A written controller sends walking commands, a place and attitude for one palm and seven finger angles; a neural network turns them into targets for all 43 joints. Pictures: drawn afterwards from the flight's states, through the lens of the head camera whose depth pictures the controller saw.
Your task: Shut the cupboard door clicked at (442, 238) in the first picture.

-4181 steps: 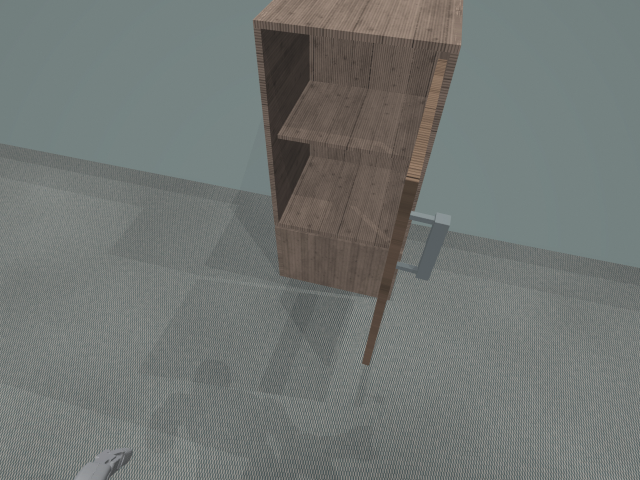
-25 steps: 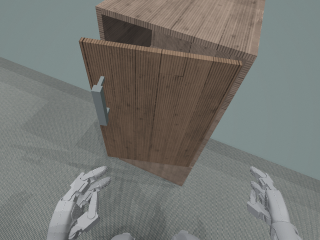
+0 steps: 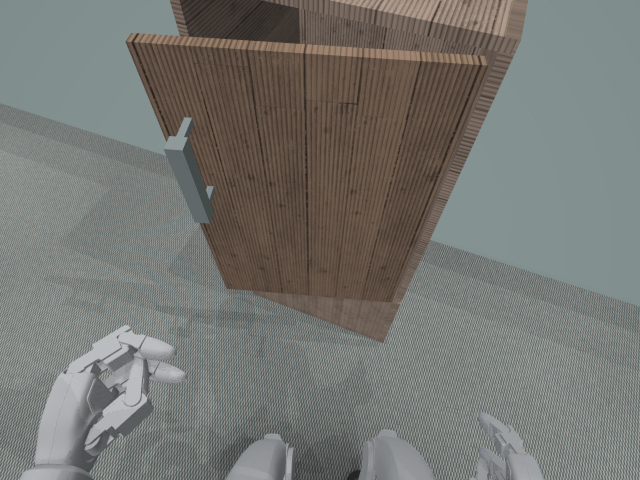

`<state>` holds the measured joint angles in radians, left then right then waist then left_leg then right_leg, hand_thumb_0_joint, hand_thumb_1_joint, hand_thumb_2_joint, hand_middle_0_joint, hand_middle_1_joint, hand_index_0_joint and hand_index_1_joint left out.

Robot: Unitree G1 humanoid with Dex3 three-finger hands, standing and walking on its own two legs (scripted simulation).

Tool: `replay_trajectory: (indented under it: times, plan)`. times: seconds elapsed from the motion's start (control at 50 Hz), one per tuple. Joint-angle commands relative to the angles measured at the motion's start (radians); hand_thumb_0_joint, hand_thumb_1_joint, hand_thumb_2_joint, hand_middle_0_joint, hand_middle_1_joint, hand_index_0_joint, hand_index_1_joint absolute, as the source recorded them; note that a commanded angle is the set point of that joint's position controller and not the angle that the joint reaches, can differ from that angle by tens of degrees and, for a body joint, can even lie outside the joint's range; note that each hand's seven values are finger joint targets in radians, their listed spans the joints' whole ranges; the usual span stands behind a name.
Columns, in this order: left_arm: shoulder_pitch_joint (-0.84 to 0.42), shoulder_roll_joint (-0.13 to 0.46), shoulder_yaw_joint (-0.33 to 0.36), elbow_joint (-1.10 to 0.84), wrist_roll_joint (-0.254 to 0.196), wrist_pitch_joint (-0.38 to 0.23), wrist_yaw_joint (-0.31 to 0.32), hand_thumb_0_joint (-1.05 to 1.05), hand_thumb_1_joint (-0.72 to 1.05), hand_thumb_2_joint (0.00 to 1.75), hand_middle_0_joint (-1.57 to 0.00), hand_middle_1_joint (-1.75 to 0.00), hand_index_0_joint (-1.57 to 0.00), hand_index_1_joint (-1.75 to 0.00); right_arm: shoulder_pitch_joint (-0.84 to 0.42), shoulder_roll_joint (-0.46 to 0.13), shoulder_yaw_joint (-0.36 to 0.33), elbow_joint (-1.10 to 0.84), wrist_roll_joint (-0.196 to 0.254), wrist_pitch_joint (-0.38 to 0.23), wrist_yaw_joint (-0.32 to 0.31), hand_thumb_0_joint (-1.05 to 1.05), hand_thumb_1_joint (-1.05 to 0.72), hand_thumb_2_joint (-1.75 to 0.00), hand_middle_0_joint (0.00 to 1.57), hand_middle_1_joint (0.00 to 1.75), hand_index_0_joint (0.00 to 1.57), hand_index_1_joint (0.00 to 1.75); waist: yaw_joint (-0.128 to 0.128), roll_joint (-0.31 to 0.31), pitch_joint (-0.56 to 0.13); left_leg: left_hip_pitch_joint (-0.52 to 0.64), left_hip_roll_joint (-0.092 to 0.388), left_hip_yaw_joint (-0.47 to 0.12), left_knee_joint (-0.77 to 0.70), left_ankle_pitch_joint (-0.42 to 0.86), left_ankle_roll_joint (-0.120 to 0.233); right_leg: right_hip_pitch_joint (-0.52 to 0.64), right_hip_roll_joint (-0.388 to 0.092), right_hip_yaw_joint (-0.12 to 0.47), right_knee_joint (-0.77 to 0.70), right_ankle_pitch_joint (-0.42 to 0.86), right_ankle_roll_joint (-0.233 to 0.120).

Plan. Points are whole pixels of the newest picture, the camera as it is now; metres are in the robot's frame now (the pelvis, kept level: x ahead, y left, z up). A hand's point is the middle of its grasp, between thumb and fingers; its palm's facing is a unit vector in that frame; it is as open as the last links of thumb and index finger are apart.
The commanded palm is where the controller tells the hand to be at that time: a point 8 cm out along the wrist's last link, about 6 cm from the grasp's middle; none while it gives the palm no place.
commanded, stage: raise the hand and make a fist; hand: left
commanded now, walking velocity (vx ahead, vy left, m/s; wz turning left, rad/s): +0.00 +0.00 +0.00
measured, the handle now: (195, 173) +0.50 +0.21 +0.06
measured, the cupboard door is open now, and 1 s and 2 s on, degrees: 17 17 17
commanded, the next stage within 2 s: bring the fist close to the handle in 1.04 s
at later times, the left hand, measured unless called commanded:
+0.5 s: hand (151, 386) +0.21 +0.19 +0.05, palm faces -0.05 -1.00 -0.05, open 3.0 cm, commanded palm +0.19 +0.25 +0.06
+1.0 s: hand (137, 352) +0.24 +0.20 +0.08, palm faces -0.01 -1.00 -0.06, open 3.1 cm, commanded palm +0.21 +0.25 +0.07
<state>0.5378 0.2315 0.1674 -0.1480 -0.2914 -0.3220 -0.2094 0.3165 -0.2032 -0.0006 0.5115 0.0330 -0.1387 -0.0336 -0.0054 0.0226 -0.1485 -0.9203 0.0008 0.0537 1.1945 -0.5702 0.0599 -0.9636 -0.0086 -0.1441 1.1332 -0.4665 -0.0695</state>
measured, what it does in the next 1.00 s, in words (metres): stands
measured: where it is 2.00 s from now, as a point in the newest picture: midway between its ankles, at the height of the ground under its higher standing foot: outside the picture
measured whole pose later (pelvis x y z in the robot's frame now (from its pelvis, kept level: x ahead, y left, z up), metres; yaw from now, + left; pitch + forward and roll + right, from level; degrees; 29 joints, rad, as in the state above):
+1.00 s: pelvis +0.01 +0.01 +0.01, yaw +0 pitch +16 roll -3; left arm 0.39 0.26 0.16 -0.06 -0.28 -0.45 -0.24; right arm 0.27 -0.25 0.01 0.48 0.02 -0.17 -0.02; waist -0.01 0.02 -0.15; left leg -0.84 -0.01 0.05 1.13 -0.56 0.07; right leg -0.87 -0.01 -0.14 1.06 -0.46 -0.05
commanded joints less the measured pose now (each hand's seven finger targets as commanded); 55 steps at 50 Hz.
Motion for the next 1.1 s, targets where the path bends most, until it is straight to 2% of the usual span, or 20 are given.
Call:
replay_trajectory:
  times: [0.0,0.06,0.08,0.14,0.16,0.22,0.26,0.28,0.36,0.4,0.46,0.5,0.56,0.62,0.68,0.74,0.86,0.92,1.0,1.08]
  plan:
    - [-0.067,0.039,-0.049,-0.161,0.009,-0.241,0.000,0.00,0.90,0.90,-1.01,-1.18,-1.01,-1.18,-0.123,-0.149,-0.049,-0.168,-0.013,-0.115,-0.007,0.00,-0.90,-0.90,0.20,0.30,0.20,0.30,-0.030,-0.017,-0.132,-0.030,-0.007,-0.117,-0.134,0.156,-0.042,0.171,-0.001,0.165,-0.165,-0.053,0.034]
    - [-0.072,0.059,-0.087,-0.081,0.020,-0.253,-0.068,0.00,0.90,0.90,-1.06,-1.24,-1.06,-1.24,-0.111,-0.178,-0.054,-0.172,-0.001,-0.133,-0.012,0.00,-0.90,-0.90,0.20,0.30,0.20,0.30,-0.049,-0.023,-0.094,-0.040,-0.009,-0.119,-0.137,0.075,-0.032,0.137,-0.008,0.189,-0.202,-0.158,0.032]
    - [-0.081,0.088,-0.069,-0.082,0.017,-0.243,-0.086,0.00,0.90,0.90,-1.08,-1.26,-1.08,-1.26,-0.104,-0.182,-0.056,-0.178,0.003,-0.135,-0.014,0.00,-0.90,-0.90,0.20,0.30,0.20,0.30,-0.042,-0.017,-0.121,-0.039,-0.012,-0.119,-0.145,0.061,-0.030,0.156,-0.012,0.198,-0.213,-0.176,0.033]
    - [-0.056,0.180,0.039,-0.123,0.009,-0.198,-0.082,0.00,0.90,0.90,-1.13,-1.32,-1.13,-1.32,-0.102,-0.182,-0.061,-0.202,0.010,-0.125,-0.021,0.00,-0.90,-0.90,0.20,0.30,0.20,0.30,0.011,0.009,-0.193,0.006,-0.014,-0.111,-0.190,0.114,-0.029,0.247,-0.008,0.190,-0.215,-0.121,0.031]
    - [-0.063,0.222,0.094,-0.158,0.004,-0.186,-0.065,0.00,0.90,0.90,-1.15,-1.34,-1.15,-1.34,-0.109,-0.180,-0.061,-0.203,0.007,-0.115,-0.023,0.00,-0.90,-0.90,0.20,0.30,0.20,0.30,0.034,0.053,-0.229,0.029,-0.015,-0.109,-0.196,0.148,-0.030,0.274,0.000,0.181,-0.200,-0.080,0.026]
    - [-0.050,0.155,0.093,-0.236,-0.024,-0.176,-0.004,0.00,0.90,0.90,-1.21,-1.40,-1.21,-1.40,-0.115,-0.153,-0.052,-0.220,0.003,-0.097,-0.020,0.00,-0.90,-0.90,0.20,0.30,0.20,0.30,0.051,0.098,-0.246,0.114,-0.013,-0.113,-0.248,0.234,-0.043,0.317,0.013,0.124,-0.180,0.052,0.025]
    - [-0.055,0.130,0.084,-0.211,-0.027,-0.172,0.025,0.00,0.90,0.90,-1.24,-1.44,-1.24,-1.44,-0.108,-0.150,-0.046,-0.212,-0.005,-0.086,-0.016,0.00,-0.90,-0.90,0.20,0.30,0.20,0.30,0.034,0.090,-0.226,0.123,-0.012,-0.115,-0.242,0.276,-0.044,0.310,0.023,0.107,-0.174,0.114,0.025]
    - [-0.046,0.101,0.057,-0.168,-0.018,-0.167,0.030,0.00,0.90,0.90,-1.26,-1.46,-1.26,-1.46,-0.100,-0.152,-0.047,-0.204,-0.007,-0.080,-0.013,0.00,-0.90,-0.90,0.20,0.30,0.20,0.30,0.016,0.048,-0.194,0.116,-0.008,-0.118,-0.239,0.279,-0.047,0.291,0.024,0.096,-0.173,0.125,0.029]
    - [-0.110,0.055,-0.066,-0.033,0.032,-0.142,-0.027,0.00,0.90,0.90,-1.30,-1.50,-1.30,-1.50,-0.088,-0.184,-0.039,-0.195,-0.008,-0.077,-0.006,0.00,-0.90,-0.90,0.20,0.30,0.20,0.30,-0.049,-0.005,-0.073,0.085,0.001,-0.134,-0.228,0.203,-0.041,0.194,0.026,0.093,-0.193,0.067,0.033]
    - [-0.156,0.085,-0.067,-0.028,0.039,-0.130,-0.067,0.00,0.90,0.90,-1.30,-1.50,-1.30,-1.50,-0.081,-0.193,-0.039,-0.202,-0.004,-0.084,-0.009,0.00,-0.90,-0.90,0.20,0.30,0.20,0.30,-0.049,-0.005,-0.088,0.093,0.000,-0.137,-0.229,0.187,-0.041,0.195,0.022,0.099,-0.200,0.057,0.034]
    - [-0.214,0.174,0.026,-0.080,0.020,-0.128,-0.088,0.00,0.90,0.90,-1.30,-1.50,-1.30,-1.50,-0.082,-0.196,-0.037,-0.208,-0.004,-0.091,-0.019,0.00,-0.90,-0.90,0.20,0.30,0.20,0.30,-0.018,0.005,-0.174,0.117,-0.004,-0.136,-0.230,0.235,-0.041,0.259,0.024,0.107,-0.191,0.099,0.028]
    - [-0.218,0.193,0.084,-0.145,-0.006,-0.143,-0.080,0.00,0.90,0.90,-1.30,-1.50,-1.30,-1.50,-0.084,-0.179,-0.034,-0.213,-0.005,-0.095,-0.019,0.00,-0.90,-0.90,0.20,0.30,0.20,0.30,0.013,0.043,-0.259,0.161,-0.007,-0.131,-0.240,0.310,-0.051,0.318,0.022,0.106,-0.179,0.164,0.026]
    - [-0.194,0.190,0.122,-0.170,-0.029,-0.163,-0.046,0.00,0.90,0.90,-1.30,-1.50,-1.30,-1.50,-0.087,-0.166,-0.030,-0.199,-0.008,-0.094,-0.016,0.00,-0.90,-0.90,0.20,0.30,0.20,0.30,0.036,0.085,-0.273,0.198,-0.006,-0.132,-0.249,0.414,-0.068,0.339,0.029,0.089,-0.160,0.236,0.020]
    - [-0.174,0.120,0.056,-0.112,-0.018,-0.154,-0.036,0.00,0.90,0.90,-1.30,-1.50,-1.30,-1.50,-0.077,-0.168,-0.032,-0.179,-0.009,-0.087,-0.006,0.00,-0.90,-0.90,0.20,0.30,0.20,0.30,0.005,0.083,-0.230,0.213,0.003,-0.134,-0.248,0.441,-0.076,0.285,0.027,0.072,-0.164,0.242,0.031]
    - [-0.138,0.078,0.001,0.009,-0.003,-0.107,-0.072,0.00,0.90,0.90,-1.30,-1.50,-1.30,-1.50,-0.072,-0.183,-0.042,-0.176,-0.003,-0.078,-0.003,0.00,-0.90,-0.90,0.20,0.30,0.20,0.30,-0.018,-0.017,-0.185,0.162,0.003,-0.130,-0.240,0.410,-0.065,0.282,0.025,0.074,-0.177,0.238,0.038]
    - [-0.166,0.106,0.009,0.012,-0.003,-0.082,-0.101,0.00,0.90,0.90,-1.30,-1.50,-1.30,-1.50,-0.071,-0.197,-0.048,-0.190,0.004,-0.077,-0.007,0.00,-0.90,-0.90,0.20,0.30,0.20,0.30,-0.019,-0.038,-0.192,0.140,-0.003,-0.123,-0.246,0.354,-0.055,0.304,0.018,0.090,-0.200,0.211,0.041]
    - [-0.203,0.205,0.119,-0.179,-0.017,-0.175,-0.036,0.00,0.90,0.90,-1.30,-1.50,-1.30,-1.50,-0.077,-0.175,-0.045,-0.188,-0.009,-0.090,-0.007,0.00,-0.90,-0.90,0.20,0.30,0.20,0.30,0.033,0.090,-0.294,0.232,0.002,-0.131,-0.255,0.506,-0.080,0.338,0.025,0.088,-0.156,0.283,0.023]
    - [-0.157,0.123,0.066,-0.108,-0.010,-0.202,-0.012,0.00,0.90,0.90,-1.30,-1.50,-1.30,-1.50,-0.078,-0.166,-0.045,-0.167,-0.010,-0.085,0.005,0.00,-0.90,-0.90,0.20,0.30,0.20,0.30,0.010,0.070,-0.224,0.221,0.007,-0.131,-0.255,0.468,-0.086,0.272,0.027,0.074,-0.158,0.235,0.030]
    - [-0.157,0.089,0.006,0.020,0.010,-0.153,-0.044,0.00,0.90,0.90,-1.30,-1.50,-1.30,-1.50,-0.085,-0.191,-0.048,-0.173,-0.004,-0.068,0.010,0.00,-0.90,-0.90,0.20,0.30,0.20,0.30,-0.018,0.017,-0.145,0.137,0.001,-0.127,-0.256,0.309,-0.070,0.237,0.023,0.079,-0.183,0.142,0.034]
    - [-0.198,0.133,0.020,-0.027,0.008,-0.114,-0.079,0.00,0.90,0.90,-1.30,-1.50,-1.30,-1.50,-0.084,-0.198,-0.046,-0.200,0.006,-0.066,-0.003,0.00,-0.90,-0.90,0.20,0.30,0.20,0.30,-0.012,-0.002,-0.201,0.147,-0.003,-0.127,-0.267,0.281,-0.052,0.293,0.018,0.096,-0.207,0.130,0.034]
